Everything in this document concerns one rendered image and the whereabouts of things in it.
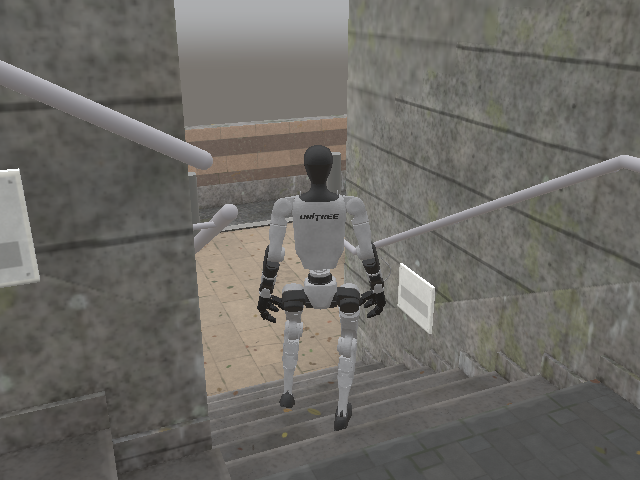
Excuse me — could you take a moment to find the robot left hand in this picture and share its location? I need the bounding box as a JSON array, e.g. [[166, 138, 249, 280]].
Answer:
[[257, 295, 284, 323]]

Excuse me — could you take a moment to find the robot left thigh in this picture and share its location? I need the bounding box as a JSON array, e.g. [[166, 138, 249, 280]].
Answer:
[[282, 283, 305, 340]]

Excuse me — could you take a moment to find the robot right upper arm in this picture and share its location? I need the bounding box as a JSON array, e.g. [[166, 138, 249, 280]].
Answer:
[[343, 195, 375, 260]]

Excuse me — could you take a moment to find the right robot forearm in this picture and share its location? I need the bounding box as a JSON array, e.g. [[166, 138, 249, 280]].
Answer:
[[362, 242, 384, 294]]

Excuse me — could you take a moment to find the robot left upper arm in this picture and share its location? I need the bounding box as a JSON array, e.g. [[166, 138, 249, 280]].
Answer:
[[267, 196, 295, 263]]

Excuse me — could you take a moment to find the robot right hand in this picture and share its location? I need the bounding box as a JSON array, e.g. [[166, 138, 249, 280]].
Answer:
[[359, 288, 386, 318]]

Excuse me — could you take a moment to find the robot right shin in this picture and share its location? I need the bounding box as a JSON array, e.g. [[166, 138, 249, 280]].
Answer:
[[337, 338, 357, 417]]

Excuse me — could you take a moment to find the left robot forearm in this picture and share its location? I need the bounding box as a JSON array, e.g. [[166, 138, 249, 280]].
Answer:
[[259, 245, 280, 298]]

